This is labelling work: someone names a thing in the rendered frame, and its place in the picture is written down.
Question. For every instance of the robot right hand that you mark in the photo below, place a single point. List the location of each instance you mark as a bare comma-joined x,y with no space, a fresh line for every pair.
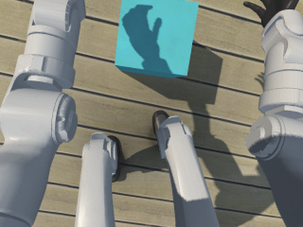
272,8

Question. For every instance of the left robot upper arm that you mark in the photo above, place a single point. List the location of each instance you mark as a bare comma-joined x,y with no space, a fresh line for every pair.
34,123

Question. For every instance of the carton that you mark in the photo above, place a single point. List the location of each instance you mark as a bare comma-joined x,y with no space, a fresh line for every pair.
155,37

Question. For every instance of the robot left shin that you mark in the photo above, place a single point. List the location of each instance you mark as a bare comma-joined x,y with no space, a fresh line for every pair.
96,135

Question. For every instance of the right robot forearm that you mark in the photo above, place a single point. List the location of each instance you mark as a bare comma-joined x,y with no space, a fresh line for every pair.
282,43

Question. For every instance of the left robot forearm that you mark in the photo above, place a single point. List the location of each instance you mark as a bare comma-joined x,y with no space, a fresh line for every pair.
52,42

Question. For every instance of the right robot thigh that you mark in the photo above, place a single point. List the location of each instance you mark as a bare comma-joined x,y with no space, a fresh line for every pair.
192,203

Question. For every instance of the right robot upper arm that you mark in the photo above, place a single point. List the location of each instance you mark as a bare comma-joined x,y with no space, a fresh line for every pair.
277,143

